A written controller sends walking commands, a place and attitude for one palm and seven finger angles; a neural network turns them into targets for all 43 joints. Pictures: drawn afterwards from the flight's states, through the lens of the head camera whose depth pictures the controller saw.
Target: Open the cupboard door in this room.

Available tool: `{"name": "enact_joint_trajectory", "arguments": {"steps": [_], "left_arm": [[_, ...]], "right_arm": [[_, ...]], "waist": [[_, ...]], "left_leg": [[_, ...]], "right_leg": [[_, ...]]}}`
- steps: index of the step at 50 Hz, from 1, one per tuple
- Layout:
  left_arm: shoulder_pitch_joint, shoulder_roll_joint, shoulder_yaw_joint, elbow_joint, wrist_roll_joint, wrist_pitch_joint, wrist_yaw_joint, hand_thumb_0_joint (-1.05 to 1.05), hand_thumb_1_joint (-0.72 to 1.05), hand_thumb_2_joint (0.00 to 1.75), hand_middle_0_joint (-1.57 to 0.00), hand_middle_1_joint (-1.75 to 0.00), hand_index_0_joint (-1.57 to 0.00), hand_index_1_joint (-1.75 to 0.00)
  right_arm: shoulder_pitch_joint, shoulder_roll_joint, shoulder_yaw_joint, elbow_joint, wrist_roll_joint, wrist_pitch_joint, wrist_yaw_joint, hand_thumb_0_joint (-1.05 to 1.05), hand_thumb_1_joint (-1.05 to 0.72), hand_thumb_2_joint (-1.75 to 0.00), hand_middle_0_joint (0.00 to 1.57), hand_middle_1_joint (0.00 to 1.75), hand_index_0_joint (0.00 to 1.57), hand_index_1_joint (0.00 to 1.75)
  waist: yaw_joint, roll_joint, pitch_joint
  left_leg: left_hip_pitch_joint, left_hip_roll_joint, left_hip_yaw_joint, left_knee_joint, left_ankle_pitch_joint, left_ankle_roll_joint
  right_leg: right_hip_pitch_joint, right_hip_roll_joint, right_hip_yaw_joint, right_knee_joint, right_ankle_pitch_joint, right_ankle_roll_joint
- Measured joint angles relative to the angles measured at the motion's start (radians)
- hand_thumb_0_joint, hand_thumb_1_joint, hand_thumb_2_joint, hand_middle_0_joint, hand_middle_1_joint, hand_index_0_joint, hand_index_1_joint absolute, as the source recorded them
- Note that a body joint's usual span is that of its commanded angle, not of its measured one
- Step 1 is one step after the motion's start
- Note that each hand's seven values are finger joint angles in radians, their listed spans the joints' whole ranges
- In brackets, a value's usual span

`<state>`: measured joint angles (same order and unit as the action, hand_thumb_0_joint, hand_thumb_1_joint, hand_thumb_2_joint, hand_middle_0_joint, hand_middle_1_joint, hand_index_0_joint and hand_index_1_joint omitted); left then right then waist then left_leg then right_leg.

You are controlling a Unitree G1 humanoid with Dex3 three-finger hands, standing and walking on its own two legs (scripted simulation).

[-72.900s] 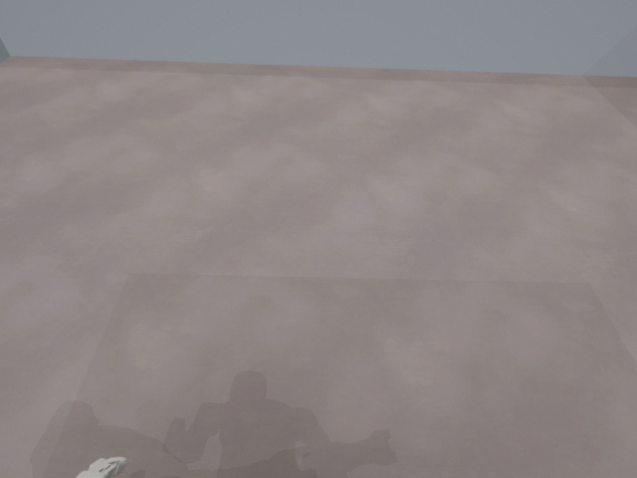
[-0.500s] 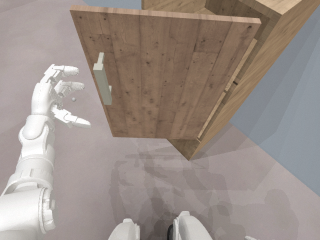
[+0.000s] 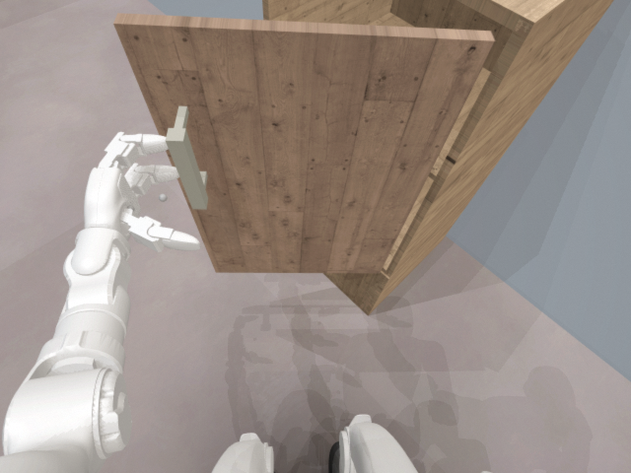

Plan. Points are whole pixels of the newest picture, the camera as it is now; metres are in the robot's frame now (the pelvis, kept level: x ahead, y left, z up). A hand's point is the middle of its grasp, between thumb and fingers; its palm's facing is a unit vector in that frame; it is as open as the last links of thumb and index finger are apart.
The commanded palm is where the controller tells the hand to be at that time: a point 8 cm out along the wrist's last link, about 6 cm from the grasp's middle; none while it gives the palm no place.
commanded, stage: slide the fingers in behind the handle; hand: left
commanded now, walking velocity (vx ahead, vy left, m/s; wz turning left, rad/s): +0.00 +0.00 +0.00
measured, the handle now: (191, 161) +0.51 +0.15 +0.05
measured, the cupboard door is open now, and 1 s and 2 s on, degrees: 47 47 47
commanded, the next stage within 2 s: close the thumb around the handle in 1.14 s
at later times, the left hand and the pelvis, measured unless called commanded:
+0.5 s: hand (189, 197) +0.45 +0.15 +0.05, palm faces +0.00 -1.00 -0.02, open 14.0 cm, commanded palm +0.42 +0.19 +0.06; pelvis +0.00 -0.01 +0.00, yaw +0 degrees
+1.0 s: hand (204, 200) +0.44 +0.13 +0.05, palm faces +0.00 -1.00 -0.03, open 14.1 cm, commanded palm +0.41 +0.17 +0.06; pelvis +0.00 -0.01 +0.00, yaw +0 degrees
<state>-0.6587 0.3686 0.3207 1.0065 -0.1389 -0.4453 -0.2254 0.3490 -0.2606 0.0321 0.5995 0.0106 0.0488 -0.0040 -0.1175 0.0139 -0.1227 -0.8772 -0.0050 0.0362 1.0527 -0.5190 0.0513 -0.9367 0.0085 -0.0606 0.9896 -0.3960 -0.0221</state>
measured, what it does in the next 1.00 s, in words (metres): stands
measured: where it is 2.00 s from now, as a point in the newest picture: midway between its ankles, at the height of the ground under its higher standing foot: outside the picture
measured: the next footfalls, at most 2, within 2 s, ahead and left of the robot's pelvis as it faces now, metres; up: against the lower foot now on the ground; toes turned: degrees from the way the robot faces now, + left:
none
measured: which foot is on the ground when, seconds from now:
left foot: down 0.00-1.00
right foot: down 0.00-1.00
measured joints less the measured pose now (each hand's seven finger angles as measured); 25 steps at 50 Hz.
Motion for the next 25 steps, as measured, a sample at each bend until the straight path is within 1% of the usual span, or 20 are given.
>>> {"name": "enact_joint_trajectory", "arguments": {"steps": [6, 11, 16, 20, 23, 25], "left_arm": [[-0.003, -0.001, -0.010, -0.020, -0.007, -0.025, 0.001, -0.02, -0.50, 0.30, -0.30, -1.20, -0.30, -1.20], [0.007, -0.029, -0.043, -0.037, -0.017, -0.015, -0.002, -0.02, -0.50, 0.30, -0.30, -1.20, -0.30, -1.20], [0.012, -0.058, -0.057, -0.039, -0.007, 0.004, 0.031, -0.02, -0.50, 0.30, -0.30, -1.20, -0.30, -1.20], [0.038, -0.081, -0.057, -0.083, 0.004, -0.015, 0.065, -0.02, -0.50, 0.30, -0.30, -1.20, -0.30, -1.20], [0.046, -0.085, -0.061, -0.092, 0.012, -0.026, 0.080, -0.02, -0.50, 0.30, -0.30, -1.20, -0.30, -1.20], [0.043, -0.085, -0.067, -0.086, 0.013, -0.023, 0.084, -0.02, -0.50, 0.30, -0.30, -1.20, -0.30, -1.20]], "right_arm": [[-0.008, -0.002, -0.006, 0.004, -0.003, -0.009, -0.001, 0.01, -0.91, -0.90, 0.20, 0.30, 0.20, 0.30], [-0.010, -0.005, -0.013, 0.011, 0.000, -0.005, 0.004, 0.01, -0.91, -0.90, 0.20, 0.30, 0.20, 0.30], [-0.016, -0.001, -0.014, 0.001, 0.000, -0.003, 0.008, 0.01, -0.91, -0.90, 0.20, 0.30, 0.20, 0.30], [-0.020, 0.005, -0.016, -0.005, -0.005, -0.009, 0.013, 0.01, -0.91, -0.90, 0.20, 0.30, 0.20, 0.30], [-0.020, 0.009, -0.016, -0.003, -0.006, -0.011, 0.016, 0.01, -0.91, -0.90, 0.20, 0.30, 0.20, 0.30], [-0.020, 0.011, -0.015, -0.001, -0.004, -0.010, 0.017, 0.01, -0.91, -0.90, 0.20, 0.30, 0.20, 0.30]], "waist": [[0.003, -0.001, 0.004], [0.011, 0.006, -0.008], [0.011, 0.005, -0.008], [0.011, 0.004, -0.008], [0.012, 0.004, -0.011], [0.013, 0.003, -0.011]], "left_leg": [[-0.009, 0.001, -0.006, 0.006, -0.002, -0.005], [-0.002, 0.000, -0.008, 0.001, -0.004, -0.006], [0.003, -0.002, -0.005, -0.004, -0.003, -0.006], [0.006, -0.001, 0.000, -0.005, -0.003, -0.007], [0.010, -0.001, 0.001, -0.005, -0.005, -0.008], [0.013, -0.001, 0.000, -0.005, -0.005, -0.008]], "right_leg": [[-0.007, 0.001, -0.005, 0.005, -0.003, -0.004], [-0.001, 0.000, -0.007, 0.002, -0.007, -0.004], [0.001, -0.002, -0.004, 0.003, -0.009, -0.005], [0.001, 0.000, 0.001, 0.006, -0.009, -0.005], [0.003, 0.000, 0.002, 0.008, -0.012, -0.006], [0.006, 0.000, 0.002, 0.009, -0.012, -0.007]]}}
